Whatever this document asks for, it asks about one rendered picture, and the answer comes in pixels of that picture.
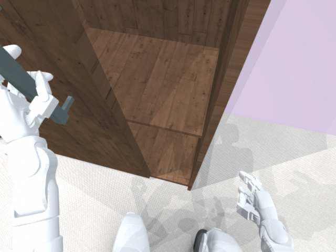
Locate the left robot forearm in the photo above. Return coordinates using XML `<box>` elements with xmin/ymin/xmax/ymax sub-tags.
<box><xmin>3</xmin><ymin>135</ymin><xmax>63</xmax><ymax>252</ymax></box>

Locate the left robot hand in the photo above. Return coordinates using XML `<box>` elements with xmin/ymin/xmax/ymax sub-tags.
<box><xmin>0</xmin><ymin>45</ymin><xmax>59</xmax><ymax>144</ymax></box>

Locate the right robot hand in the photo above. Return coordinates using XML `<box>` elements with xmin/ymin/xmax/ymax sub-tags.
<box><xmin>237</xmin><ymin>171</ymin><xmax>278</xmax><ymax>228</ymax></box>

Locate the robot right thigh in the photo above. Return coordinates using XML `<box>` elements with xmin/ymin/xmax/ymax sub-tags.
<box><xmin>200</xmin><ymin>230</ymin><xmax>243</xmax><ymax>252</ymax></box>

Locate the right robot foot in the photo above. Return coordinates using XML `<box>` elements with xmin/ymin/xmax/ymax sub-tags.
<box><xmin>193</xmin><ymin>229</ymin><xmax>207</xmax><ymax>252</ymax></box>

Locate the handle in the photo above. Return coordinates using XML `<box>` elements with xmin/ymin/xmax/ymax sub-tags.
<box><xmin>0</xmin><ymin>7</ymin><xmax>74</xmax><ymax>125</ymax></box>

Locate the wardrobe door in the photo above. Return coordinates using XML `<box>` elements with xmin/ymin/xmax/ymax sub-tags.
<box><xmin>0</xmin><ymin>0</ymin><xmax>151</xmax><ymax>178</ymax></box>

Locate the right robot forearm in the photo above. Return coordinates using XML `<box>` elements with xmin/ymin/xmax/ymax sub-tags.
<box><xmin>259</xmin><ymin>219</ymin><xmax>295</xmax><ymax>252</ymax></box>

